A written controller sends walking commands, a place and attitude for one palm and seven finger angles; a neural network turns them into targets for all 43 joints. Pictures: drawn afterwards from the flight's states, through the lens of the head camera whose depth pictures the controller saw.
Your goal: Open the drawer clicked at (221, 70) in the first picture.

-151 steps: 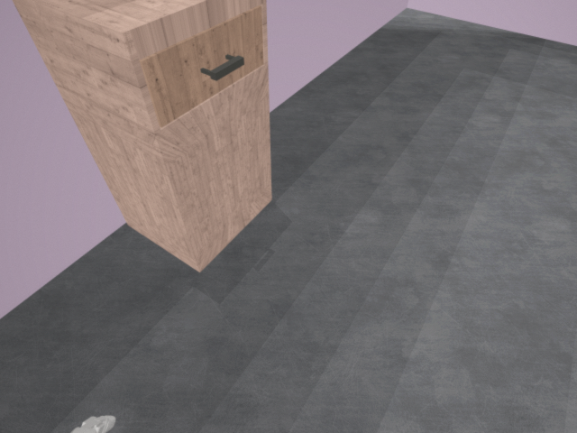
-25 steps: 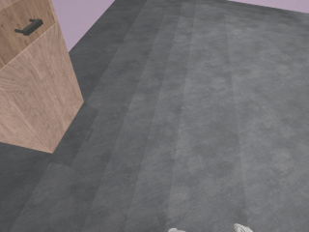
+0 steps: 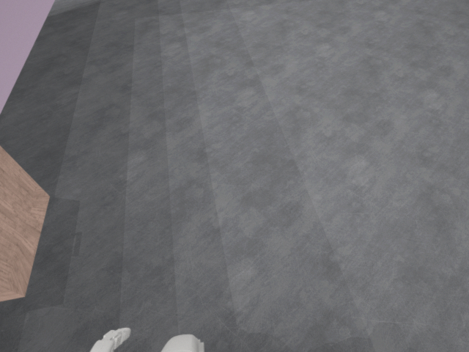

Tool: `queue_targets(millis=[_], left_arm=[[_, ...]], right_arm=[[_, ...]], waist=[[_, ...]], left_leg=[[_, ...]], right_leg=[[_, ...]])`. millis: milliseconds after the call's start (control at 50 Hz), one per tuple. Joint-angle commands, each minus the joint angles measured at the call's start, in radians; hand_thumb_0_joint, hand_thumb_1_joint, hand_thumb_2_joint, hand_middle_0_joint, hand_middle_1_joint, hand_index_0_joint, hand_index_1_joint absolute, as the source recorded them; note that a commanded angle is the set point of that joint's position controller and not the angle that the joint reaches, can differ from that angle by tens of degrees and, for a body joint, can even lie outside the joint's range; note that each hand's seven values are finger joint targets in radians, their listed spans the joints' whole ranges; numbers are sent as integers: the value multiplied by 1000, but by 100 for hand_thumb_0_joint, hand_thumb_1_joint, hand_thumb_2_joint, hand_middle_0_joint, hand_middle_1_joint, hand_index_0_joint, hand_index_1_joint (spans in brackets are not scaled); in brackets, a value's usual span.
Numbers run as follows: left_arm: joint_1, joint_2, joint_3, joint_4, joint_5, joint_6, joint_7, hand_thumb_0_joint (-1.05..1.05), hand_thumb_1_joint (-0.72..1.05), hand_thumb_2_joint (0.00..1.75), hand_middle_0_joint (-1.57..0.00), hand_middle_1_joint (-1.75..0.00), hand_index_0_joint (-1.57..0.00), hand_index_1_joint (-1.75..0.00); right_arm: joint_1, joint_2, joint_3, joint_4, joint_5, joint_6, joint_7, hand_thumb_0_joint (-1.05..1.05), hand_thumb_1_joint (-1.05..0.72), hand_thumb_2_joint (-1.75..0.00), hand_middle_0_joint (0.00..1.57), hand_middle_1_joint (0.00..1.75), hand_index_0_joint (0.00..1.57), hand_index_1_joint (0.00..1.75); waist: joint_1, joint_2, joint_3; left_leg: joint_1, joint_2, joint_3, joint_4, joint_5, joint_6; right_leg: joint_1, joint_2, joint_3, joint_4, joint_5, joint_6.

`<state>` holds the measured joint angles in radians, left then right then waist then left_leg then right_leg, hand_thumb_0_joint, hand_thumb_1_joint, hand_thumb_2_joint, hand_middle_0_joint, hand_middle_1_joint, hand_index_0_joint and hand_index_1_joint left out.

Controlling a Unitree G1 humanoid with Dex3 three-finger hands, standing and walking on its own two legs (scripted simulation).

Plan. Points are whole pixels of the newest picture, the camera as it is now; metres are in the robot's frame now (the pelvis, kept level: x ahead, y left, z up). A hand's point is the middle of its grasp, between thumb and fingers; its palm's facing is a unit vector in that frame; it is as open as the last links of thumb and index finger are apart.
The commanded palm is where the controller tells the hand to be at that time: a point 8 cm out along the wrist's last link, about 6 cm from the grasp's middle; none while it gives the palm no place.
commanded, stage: walk around to get in front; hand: left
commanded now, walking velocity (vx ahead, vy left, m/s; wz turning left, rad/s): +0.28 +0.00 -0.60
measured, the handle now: out of the picture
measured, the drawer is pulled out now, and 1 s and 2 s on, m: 0.00 0.00 0.00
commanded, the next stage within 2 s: walk to a spot facing it in 1.44 s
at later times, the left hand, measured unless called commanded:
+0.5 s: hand (137, 314) +0.21 +0.22 -0.16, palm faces -0.26 -0.95 -0.15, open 7.4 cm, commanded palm none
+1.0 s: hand (231, 217) +0.43 +0.03 -0.16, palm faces -0.50 -0.84 -0.22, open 7.3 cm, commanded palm none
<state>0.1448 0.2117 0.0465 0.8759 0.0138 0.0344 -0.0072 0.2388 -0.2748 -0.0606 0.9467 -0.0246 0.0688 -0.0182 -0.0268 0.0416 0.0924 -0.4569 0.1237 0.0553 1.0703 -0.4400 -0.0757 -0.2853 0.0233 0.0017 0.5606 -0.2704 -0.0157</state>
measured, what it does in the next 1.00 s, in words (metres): walks ahead, turning right: left foot, then right foot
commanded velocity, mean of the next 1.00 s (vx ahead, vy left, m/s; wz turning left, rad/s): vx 0.33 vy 0.00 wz -0.46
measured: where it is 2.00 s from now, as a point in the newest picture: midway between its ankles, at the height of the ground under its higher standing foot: (306, 263)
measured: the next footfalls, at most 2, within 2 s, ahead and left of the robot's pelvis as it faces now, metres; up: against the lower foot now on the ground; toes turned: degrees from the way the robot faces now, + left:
left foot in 0.22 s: +0.10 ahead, +0.14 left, +0.00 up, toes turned -2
right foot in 0.76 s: +0.27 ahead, -0.18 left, +0.00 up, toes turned -35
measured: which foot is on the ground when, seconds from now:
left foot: up 0.00-0.20, down 0.22-0.76, up 0.78-1.00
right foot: down 0.00-0.22, up 0.24-0.74, down 0.76-1.00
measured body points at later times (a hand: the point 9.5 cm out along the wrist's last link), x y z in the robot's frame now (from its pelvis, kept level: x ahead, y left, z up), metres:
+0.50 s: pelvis +0.09 +0.04 +0.02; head +0.12 +0.07 +0.47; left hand +0.22 +0.27 -0.14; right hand +0.00 -0.18 -0.11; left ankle +0.05 +0.14 -0.73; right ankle +0.08 -0.13 -0.62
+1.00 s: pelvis +0.27 -0.09 +0.00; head +0.29 -0.10 +0.45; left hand +0.46 +0.07 -0.14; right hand +0.18 -0.32 -0.14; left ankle +0.38 +0.02 -0.66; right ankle +0.23 -0.16 -0.73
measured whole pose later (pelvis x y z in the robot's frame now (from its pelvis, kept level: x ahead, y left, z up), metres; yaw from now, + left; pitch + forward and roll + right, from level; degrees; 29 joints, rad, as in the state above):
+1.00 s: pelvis +0.27 -0.09 +0.00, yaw -32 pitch +0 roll -1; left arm 0.20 0.20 0.07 1.01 0.02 -0.05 0.00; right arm 0.24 -0.17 -0.05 0.97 -0.03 -0.02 -0.01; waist -0.04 0.02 0.05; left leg -0.59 0.19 0.06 1.10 -0.27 -0.06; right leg -0.23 0.06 -0.09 0.48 -0.25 -0.08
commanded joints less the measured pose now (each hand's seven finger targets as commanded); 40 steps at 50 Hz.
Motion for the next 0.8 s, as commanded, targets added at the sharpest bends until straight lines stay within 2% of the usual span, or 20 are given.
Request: queue_targets(millis=[0, 100, 140, 160, 180, 200, 220, 240, 280, 300, 340, 480, 600, 660, 680, 700, 720, 740, 760, 780], left_arm=[[54, 225, 64, -47, 11, -27, 9, 0, 90, 90, -20, -30, -20, -30], [63, 244, 68, -36, 14, -36, 2, 0, 90, 90, -20, -30, -20, -30], [20, 237, 70, -44, 13, -34, -2, 0, 90, 90, -20, -30, -20, -30], [-9, 214, 68, -49, 11, -30, -4, 0, 90, 90, -20, -30, -20, -30], [-27, 154, 55, -66, 10, -24, -9, 0, 90, 90, -20, -30, -20, -30], [-9, 66, 42, -90, -2, -18, -21, 0, 90, 90, -20, -30, -20, -30], [-59, 99, 52, -126, 6, -26, -27, 0, 90, 90, -20, -30, -20, -30], [-84, 124, 66, -105, 19, -26, -34, 0, 90, 90, -20, -30, -20, -30], [15, 117, 74, -46, 26, -19, -53, 0, 90, 90, -20, -30, -20, -30], [61, 94, 70, -23, 24, -14, -56, 0, 90, 90, -20, -30, -20, -30], [76, 69, 65, -6, 23, -8, -54, 0, 90, 90, -20, -30, -20, -30], [-61, 21, 47, -31, 25, -9, -56, 0, 90, 90, -20, -30, -20, -30], [-208, -11, 27, -54, 20, -30, -58, 0, 90, 90, -20, -30, -20, -30], [-120, 12, 30, -23, 20, -46, -49, 0, 90, 90, -20, -30, -20, -30], [-36, 26, 38, 5, 22, -55, -45, 0, 90, 90, -20, -30, -20, -30], [111, 61, 51, 51, 25, -68, -39, 0, 90, 90, -20, -30, -20, -30], [270, 159, 74, 99, 28, -81, -27, 0, 90, 90, -20, -30, -20, -30], [373, 271, 101, 122, 14, -87, -10, 0, 90, 90, -20, -30, -20, -30], [385, 306, 106, 126, -12, -74, 3, 0, 90, 90, -20, -30, -20, -30], [306, 279, 100, 105, -8, -75, 5, 0, 90, 90, -20, -30, -20, -30]], right_arm=[[-43, -65, -19, -108, -6, -49, 17, 0, -90, -90, 20, 30, 20, 30], [-48, -55, -18, -133, 4, -76, 23, 0, -90, -90, 20, 30, 20, 30], [40, -47, -19, -114, 7, -87, 16, 0, -90, -90, 20, 30, 20, 30], [121, -46, -19, -90, 9, -94, 11, 0, -90, -90, 20, 30, 20, 30], [230, -93, -27, -57, 8, -103, -5, 0, -90, -90, 20, 30, 20, 30], [291, -204, -46, -45, -12, -106, -10, 0, -90, -90, 20, 30, 20, 30], [248, -230, -41, -61, -8, -112, -14, 0, -90, -90, 20, 30, 20, 30], [180, -176, -29, -68, -8, -117, -11, 0, -90, -90, 20, 30, 20, 30], [77, -107, -7, -81, -2, -131, -14, 0, -90, -90, 20, 30, 20, 30], [67, -91, -3, -76, 1, -138, -15, 0, -90, -90, 20, 30, 20, 30], [113, -58, 1, -52, 6, -147, -17, 0, -90, -90, 20, 30, 20, 30], [277, -15, 1, 45, 4, -154, -19, 0, -90, -90, 20, 30, 20, 30], [334, -12, -5, 102, -12, -145, -15, 0, -90, -90, 20, 30, 20, 30], [317, -43, -17, 105, -9, -144, -10, 0, -90, -90, 20, 30, 20, 30], [298, -57, -20, 99, -4, -143, -10, 0, -90, -90, 20, 30, 20, 30], [269, -68, -21, 86, 3, -142, -5, 0, -90, -90, 20, 30, 20, 30], [259, -44, -17, 70, 18, -142, 9, 0, -90, -90, 20, 30, 20, 30], [267, 40, -1, 27, 32, -149, 6, 0, -90, -90, 20, 30, 20, 30], [138, 15, -1, -17, 31, -149, -5, 0, -90, -90, 20, 30, 20, 30], [122, 26, -9, -21, 24, -150, -6, 0, -90, -90, 20, 30, 20, 30]], waist=[[48, -181, -115], [50, -206, -75], [1, -208, -73], [-44, -172, -75], [-91, -17, -97], [-106, 342, -82], [-86, 270, -11], [-53, 157, 52], [21, 79, 55], [36, 84, 24], [30, 91, 2], [-20, 79, 28], [-63, 117, 64], [-13, 133, -17], [29, 147, -74], [105, 121, -157], [179, 11, -283], [185, -210, -406], [203, -142, -366], [160, -159, -317]], left_leg=[[-63, -17, 8, -76, 40, -8], [46, -55, 10, -290, 9, 11], [219, -79, 30, -434, 60, 22], [373, -88, 43, -555, 112, 24], [528, -12, -31, -678, 0, 38], [559, 277, -401, -884, -361, 102], [394, 432, -579, -1009, -505, 180], [264, 382, -542, -1039, -485, 161], [251, 277, -283, -987, -248, 114], [272, 229, -163, -957, -115, 97], [310, 194, -42, -924, 48, 98], [507, 231, 82, -879, 372, 152], [560, 246, 195, -822, 565, 165], [587, 245, 265, -648, 981, 148], [565, 236, 281, -528, 1104, 130], [481, 206, 311, -336, 1092, 95], [206, 183, 279, -82, 807, 62], [-156, 7, 218, 267, -121, 7], [-242, -9, 63, 399, -159, 33], [-256, 23, -18, 445, -52, 36]], right_leg=[[94, -226, 321, -299, -115, -159], [7, -232, 400, -322, -245, -174], [-103, -192, 381, -277, -255, -147], [-206, -143, 347, -211, -291, -112], [-328, -52, 274, -36, -314, -67], [-503, 90, 95, 312, -360, -7], [-528, -5, 72, 462, -283, 9], [-478, -36, 82, 557, -182, 15], [-446, -70, 41, 645, -29, 31], [-430, -70, 32, 669, 35, 41], [-426, -78, 18, 691, 94, 52], [-550, -127, -58, 524, 110, 68], [-452, -99, -143, 210, 62, 19], [-260, -11, -211, 106, -13, -39], [-124, 18, -223, 59, -2, -60], [108, 48, -247, -14, 73, -76], [472, -83, -86, -19, 144, -125], [734, -411, 427, -72, 260, -260], [646, -477, 550, -178, 423, -309], [543, -462, 501, -206, 322, -287]])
